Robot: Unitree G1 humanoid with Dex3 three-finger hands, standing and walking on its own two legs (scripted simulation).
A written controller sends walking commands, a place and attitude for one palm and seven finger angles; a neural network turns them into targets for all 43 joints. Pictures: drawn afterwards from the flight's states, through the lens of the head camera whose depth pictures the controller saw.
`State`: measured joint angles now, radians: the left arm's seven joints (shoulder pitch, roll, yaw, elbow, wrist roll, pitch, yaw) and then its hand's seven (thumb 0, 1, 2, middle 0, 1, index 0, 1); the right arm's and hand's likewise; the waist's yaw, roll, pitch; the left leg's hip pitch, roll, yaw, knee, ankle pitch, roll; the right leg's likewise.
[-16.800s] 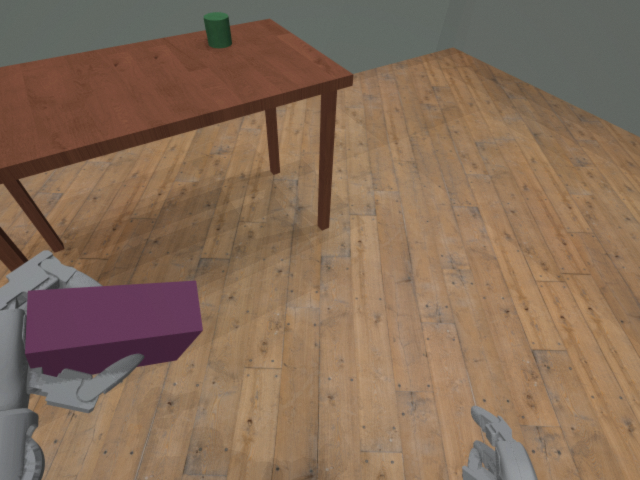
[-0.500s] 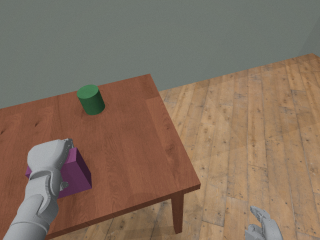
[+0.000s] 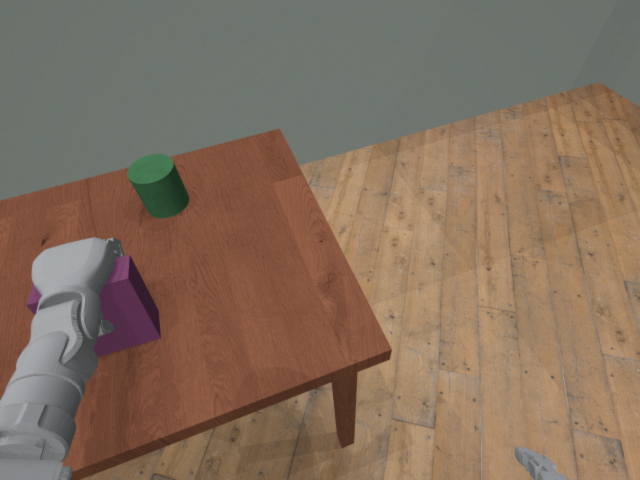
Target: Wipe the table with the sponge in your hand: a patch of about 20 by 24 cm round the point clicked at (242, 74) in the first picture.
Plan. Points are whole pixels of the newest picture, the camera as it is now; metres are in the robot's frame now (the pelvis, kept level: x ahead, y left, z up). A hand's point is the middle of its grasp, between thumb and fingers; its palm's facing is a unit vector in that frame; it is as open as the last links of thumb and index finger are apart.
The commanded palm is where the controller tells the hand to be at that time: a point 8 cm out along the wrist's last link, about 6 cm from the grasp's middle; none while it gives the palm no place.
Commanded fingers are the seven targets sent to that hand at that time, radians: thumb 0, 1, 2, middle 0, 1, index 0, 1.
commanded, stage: wipe forward along the first lane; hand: left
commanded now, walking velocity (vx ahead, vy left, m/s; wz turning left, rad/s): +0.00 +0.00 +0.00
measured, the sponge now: (108, 319) +0.31 +0.34 -0.01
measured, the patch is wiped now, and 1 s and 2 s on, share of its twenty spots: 0.45 0.55 0.70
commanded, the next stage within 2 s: slide across to the middle lane in 0.56 s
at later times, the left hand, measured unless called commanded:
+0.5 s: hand (92, 261) +0.38 +0.37 +0.04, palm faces -0.16 +0.01 -0.99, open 9.5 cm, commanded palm +0.37 +0.36 +0.07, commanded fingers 0.00 0.10 1.30 -1.20 -1.60 -1.20 -1.60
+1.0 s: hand (104, 241) +0.42 +0.37 +0.04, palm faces -0.13 +0.01 -0.99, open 9.5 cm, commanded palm +0.40 +0.33 +0.09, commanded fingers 0.00 0.10 1.30 -1.20 -1.60 -1.20 -1.60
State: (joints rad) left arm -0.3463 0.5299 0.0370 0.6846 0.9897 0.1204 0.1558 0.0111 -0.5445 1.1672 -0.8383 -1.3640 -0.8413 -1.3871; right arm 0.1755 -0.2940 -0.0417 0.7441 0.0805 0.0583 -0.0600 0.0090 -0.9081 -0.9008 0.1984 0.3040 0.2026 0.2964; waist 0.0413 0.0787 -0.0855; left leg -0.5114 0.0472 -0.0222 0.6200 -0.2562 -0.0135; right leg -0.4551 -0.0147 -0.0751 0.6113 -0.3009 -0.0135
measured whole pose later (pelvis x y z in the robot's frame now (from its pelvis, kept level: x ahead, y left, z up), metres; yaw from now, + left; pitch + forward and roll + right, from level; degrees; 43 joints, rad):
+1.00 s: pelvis +0.02 +0.03 +0.00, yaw -1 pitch +13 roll -2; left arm -0.62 0.59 -0.01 0.95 1.00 0.11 0.20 0.01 -0.53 1.17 -0.82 -1.40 -0.82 -1.43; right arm 0.24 -0.27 -0.05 0.79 0.08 0.11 -0.03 0.01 -0.91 -0.90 0.20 0.30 0.20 0.30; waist -0.01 0.05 -0.10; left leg -0.58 0.03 -0.01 0.64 -0.28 0.01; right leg -0.49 -0.03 -0.06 0.56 -0.29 0.02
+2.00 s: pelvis +0.05 +0.02 +0.01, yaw +0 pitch +8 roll -1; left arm -0.38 0.37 -0.15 0.56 0.99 0.40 0.21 -0.01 -0.45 1.12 -0.74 -1.46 -0.74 -1.49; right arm 0.12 -0.28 -0.02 0.70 0.09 0.16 0.00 0.01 -0.91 -0.90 0.20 0.30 0.20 0.30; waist 0.03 0.06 -0.11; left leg -0.42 0.02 -0.02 0.58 -0.31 -0.01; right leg -0.34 -0.04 -0.07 0.53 -0.33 0.01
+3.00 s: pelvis +0.04 +0.01 +0.01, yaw +0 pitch +4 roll +0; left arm 0.05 0.30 -0.24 0.07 1.01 0.51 0.23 0.03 -0.44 1.11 -0.73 -1.47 -0.75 -1.48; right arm 0.04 -0.26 -0.01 0.64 0.09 0.14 0.04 0.01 -0.91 -0.90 0.20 0.30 0.20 0.30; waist 0.07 0.09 -0.11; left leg -0.33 0.03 0.00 0.58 -0.32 -0.02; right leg -0.28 -0.03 -0.05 0.57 -0.35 0.01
